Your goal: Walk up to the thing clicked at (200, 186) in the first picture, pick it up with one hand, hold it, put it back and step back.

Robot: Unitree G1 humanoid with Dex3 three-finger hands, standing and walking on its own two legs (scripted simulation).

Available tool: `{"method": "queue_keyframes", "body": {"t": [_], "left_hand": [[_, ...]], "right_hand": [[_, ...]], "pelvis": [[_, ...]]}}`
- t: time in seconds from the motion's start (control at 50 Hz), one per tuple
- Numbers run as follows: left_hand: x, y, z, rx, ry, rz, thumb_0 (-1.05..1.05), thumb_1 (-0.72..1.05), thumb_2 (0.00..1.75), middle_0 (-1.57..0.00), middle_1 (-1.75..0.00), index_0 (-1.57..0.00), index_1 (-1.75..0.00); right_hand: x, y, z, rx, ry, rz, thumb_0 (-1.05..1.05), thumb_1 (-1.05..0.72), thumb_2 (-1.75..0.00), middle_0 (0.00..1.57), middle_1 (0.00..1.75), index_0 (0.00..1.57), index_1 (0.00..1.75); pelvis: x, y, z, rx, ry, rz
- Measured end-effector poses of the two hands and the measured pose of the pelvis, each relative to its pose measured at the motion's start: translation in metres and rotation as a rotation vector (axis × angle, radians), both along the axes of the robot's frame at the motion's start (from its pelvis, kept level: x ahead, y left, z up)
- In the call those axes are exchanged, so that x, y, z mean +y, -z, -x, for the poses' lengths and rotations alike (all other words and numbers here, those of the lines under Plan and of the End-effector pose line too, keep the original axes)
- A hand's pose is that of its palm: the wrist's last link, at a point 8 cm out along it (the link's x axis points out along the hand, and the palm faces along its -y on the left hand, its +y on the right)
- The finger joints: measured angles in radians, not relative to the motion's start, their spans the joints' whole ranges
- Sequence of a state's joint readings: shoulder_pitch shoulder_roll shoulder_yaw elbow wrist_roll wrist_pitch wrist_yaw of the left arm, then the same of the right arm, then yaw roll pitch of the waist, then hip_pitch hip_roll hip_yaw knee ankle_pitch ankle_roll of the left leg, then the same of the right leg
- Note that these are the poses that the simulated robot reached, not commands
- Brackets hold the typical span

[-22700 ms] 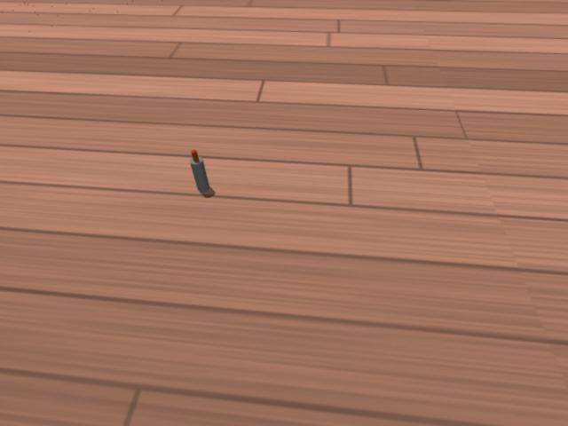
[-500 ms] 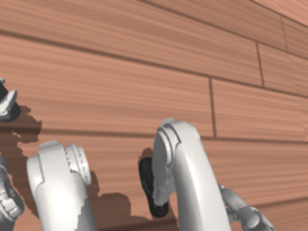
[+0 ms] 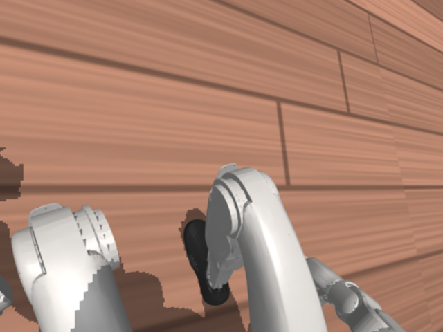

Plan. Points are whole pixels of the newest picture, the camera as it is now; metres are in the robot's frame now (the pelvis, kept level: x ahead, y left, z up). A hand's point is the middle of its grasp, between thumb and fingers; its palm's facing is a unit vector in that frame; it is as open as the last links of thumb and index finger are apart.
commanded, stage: lower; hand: left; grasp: from the side
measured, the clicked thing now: out of the picture +0.45 +0.30 -0.16
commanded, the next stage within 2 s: loosen in 0.16 s
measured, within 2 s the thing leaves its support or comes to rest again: rests again in 1.08 s
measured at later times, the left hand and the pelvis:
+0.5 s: hand out of the picture +0.45 +0.30 -0.16, palm faces +0.40 -0.92 +0.02, open 8.8 cm; pelvis +0.00 +0.00 +0.00, yaw -1 degrees
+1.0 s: hand out of the picture +0.46 +0.31 -0.14, palm faces +0.41 -0.91 +0.03, open 16.9 cm; pelvis +0.00 +0.01 +0.00, yaw -2 degrees
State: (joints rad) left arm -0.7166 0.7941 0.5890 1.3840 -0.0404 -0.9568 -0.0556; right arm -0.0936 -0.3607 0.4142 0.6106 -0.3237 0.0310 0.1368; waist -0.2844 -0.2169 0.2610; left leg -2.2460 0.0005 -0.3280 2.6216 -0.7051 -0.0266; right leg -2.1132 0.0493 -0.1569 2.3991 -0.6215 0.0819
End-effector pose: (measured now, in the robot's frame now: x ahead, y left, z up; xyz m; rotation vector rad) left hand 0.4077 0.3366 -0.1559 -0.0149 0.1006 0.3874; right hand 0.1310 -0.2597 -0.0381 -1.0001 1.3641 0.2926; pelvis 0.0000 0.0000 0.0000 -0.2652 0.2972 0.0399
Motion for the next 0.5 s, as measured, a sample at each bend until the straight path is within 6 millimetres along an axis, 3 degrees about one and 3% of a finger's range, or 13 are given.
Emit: {"method": "queue_keyframes", "body": {"t": [0.36,0.5], "left_hand": [[0.000,0.003,0.001,-0.012,-0.003,-0.009,-0.01,-0.21,1.10,-0.82,-1.01,-0.82,-1.02],[0.001,0.001,-0.001,-0.051,-0.025,0.007,-0.01,-0.16,0.86,-0.84,-0.91,-0.83,-0.90]], "right_hand": [[0.008,-0.006,-0.006,0.000,-0.052,0.012,0.00,-0.91,-0.89,0.21,0.30,0.21,0.30],[0.012,-0.006,-0.009,-0.008,-0.069,0.016,0.00,-0.91,-0.89,0.21,0.30,0.21,0.30]], "pelvis": [[0.004,0.000,0.003,-0.023,0.009,0.020],[0.004,0.001,0.004,-0.035,0.013,0.023]]}}
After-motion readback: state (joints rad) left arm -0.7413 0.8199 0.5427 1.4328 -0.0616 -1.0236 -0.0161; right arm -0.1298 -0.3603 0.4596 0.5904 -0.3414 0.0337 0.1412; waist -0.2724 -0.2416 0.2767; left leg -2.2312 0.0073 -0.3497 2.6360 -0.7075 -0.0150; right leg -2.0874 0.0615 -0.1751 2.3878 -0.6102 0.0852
